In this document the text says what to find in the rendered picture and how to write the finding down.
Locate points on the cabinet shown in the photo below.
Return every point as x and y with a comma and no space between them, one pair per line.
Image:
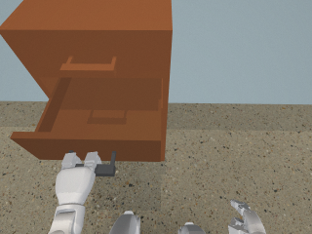
135,35

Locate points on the robot right thigh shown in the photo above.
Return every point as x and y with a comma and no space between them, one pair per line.
190,229

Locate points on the robot left forearm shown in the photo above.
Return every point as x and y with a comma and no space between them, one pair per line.
68,219

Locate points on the left robot hand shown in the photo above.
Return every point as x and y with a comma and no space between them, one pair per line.
74,184

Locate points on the drawer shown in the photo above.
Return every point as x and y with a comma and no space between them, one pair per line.
87,114

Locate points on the robot left thigh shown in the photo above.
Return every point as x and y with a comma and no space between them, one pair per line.
126,224

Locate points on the handle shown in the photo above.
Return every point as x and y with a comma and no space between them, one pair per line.
103,169
88,70

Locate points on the robot thigh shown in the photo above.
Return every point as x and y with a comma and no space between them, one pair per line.
126,224
190,229

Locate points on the right robot hand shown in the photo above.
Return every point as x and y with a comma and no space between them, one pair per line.
250,222

